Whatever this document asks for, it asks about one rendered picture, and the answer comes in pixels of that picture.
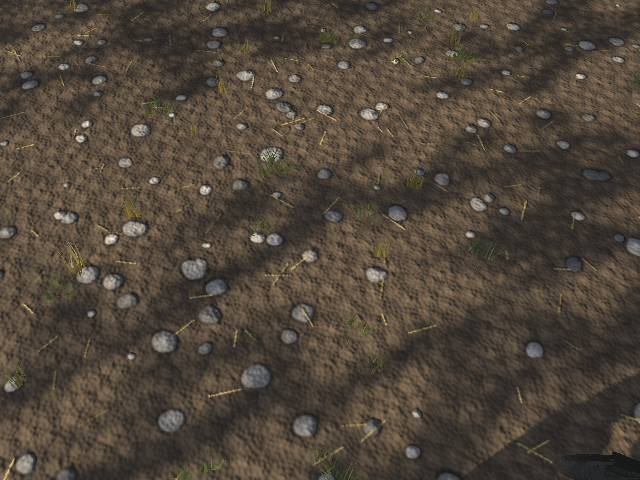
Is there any robot right hand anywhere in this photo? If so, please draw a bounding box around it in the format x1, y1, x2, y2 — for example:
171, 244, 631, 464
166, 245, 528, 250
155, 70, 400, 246
558, 452, 640, 480

